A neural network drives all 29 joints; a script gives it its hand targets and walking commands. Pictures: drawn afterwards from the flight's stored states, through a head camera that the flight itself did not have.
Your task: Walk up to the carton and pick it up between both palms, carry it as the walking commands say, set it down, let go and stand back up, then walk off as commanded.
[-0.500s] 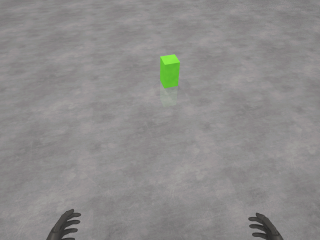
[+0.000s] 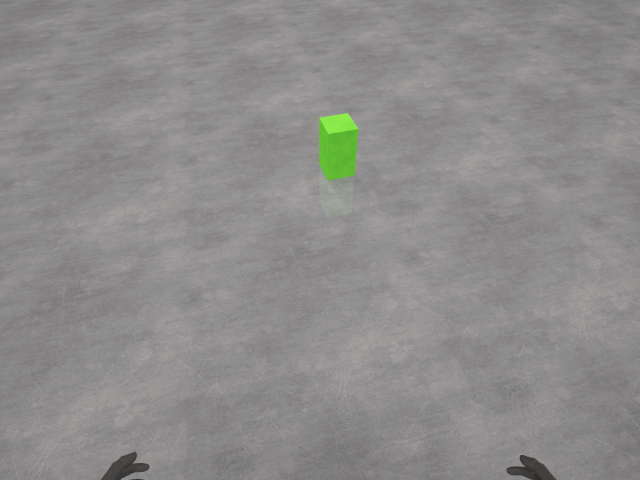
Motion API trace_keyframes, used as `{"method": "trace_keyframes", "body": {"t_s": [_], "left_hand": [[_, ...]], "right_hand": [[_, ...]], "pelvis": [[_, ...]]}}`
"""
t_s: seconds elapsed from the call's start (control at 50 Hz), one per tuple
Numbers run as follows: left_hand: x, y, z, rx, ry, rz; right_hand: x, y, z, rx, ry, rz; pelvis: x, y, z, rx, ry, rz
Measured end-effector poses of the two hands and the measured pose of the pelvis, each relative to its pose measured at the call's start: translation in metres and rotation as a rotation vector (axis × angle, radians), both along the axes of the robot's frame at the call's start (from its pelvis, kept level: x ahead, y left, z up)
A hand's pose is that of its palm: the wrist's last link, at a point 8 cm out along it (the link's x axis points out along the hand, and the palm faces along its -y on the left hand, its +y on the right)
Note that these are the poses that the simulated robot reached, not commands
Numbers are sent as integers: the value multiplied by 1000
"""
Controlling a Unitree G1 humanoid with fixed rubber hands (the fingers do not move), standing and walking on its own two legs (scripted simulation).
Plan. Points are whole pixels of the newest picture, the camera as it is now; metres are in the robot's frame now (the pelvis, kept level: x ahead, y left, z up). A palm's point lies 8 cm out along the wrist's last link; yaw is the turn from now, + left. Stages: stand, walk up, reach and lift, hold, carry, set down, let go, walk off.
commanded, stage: stand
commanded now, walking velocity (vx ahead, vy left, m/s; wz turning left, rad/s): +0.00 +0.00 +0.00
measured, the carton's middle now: (337, 147) +1.68 -0.11 -0.64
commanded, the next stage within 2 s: walk up in 0.30 s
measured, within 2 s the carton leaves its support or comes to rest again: neither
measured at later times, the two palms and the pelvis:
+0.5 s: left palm out of the picture +0.09 +0.29 -0.11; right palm out of the picture +0.08 -0.29 -0.10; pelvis +0.00 +0.00 +0.01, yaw +0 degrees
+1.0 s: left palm (109, 468) +0.17 +0.28 -0.07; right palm (589, 401) +0.24 -0.36 -0.06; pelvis +0.11 -0.05 -0.01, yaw -3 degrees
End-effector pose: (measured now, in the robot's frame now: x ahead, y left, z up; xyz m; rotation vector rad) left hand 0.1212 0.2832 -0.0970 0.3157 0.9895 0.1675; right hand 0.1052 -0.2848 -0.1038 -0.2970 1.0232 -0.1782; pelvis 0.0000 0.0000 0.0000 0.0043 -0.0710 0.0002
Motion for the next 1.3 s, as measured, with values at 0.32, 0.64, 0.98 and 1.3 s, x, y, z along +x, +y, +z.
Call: {"method": "trace_keyframes", "body": {"t_s": [0.32, 0.64, 0.98, 1.3], "left_hand": [[-22, 6, -8, -4, 90, 31], [-6, 4, 0, 5, 60, -66], [48, -11, 22, 129, -25, -59], [248, -20, 3, 24, -108, -212]], "right_hand": [[-25, -3, -2, -15, 95, -35], [-34, -30, 9, -71, 13, -50], [117, -78, 35, -68, -171, 115], [191, -74, 48, -185, -175, 28]], "pelvis": [[-2, 2, 6, -5, 10, -3], [12, -8, 0, 27, 43, -56], [104, -50, -11, -53, 18, -53], [228, -35, -22, 26, -11, -108]]}}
